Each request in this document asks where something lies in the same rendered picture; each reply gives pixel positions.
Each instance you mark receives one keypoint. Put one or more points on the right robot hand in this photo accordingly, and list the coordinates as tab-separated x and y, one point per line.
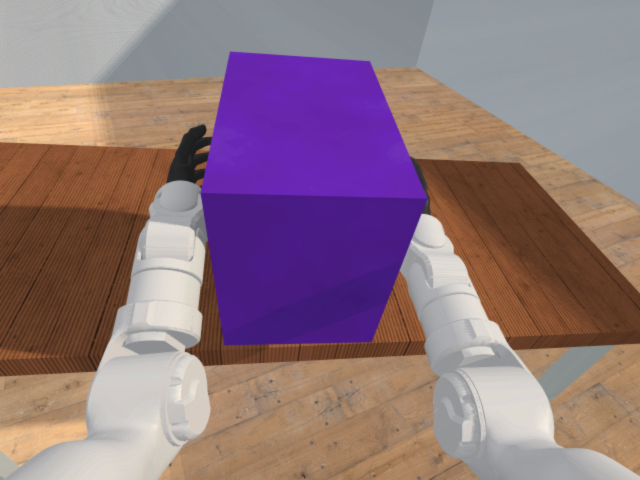
418	169

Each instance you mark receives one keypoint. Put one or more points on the left robot hand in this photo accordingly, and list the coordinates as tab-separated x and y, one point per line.
185	160

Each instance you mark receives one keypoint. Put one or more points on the robot left forearm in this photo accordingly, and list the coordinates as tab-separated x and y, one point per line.
161	313

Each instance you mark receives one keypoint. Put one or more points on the robot right upper arm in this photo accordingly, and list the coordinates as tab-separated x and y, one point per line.
497	420

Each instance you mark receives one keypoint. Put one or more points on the robot right forearm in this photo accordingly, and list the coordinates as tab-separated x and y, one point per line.
457	330

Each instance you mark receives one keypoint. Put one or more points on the carton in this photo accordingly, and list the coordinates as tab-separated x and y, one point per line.
310	200

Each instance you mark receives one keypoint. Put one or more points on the table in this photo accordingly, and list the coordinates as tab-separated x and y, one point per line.
71	216

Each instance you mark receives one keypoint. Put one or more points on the robot left upper arm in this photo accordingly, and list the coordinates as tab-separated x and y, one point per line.
142	409

